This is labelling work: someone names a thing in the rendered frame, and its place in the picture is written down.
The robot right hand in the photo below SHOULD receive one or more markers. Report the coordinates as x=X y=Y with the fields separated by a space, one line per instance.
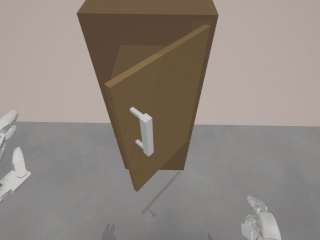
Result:
x=264 y=226

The cupboard door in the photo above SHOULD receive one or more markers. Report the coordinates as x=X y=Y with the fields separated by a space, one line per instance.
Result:
x=164 y=86

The robot left hand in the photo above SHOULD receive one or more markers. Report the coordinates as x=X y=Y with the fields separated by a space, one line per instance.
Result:
x=17 y=177

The handle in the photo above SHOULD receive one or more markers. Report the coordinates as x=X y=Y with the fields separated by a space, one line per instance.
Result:
x=146 y=126

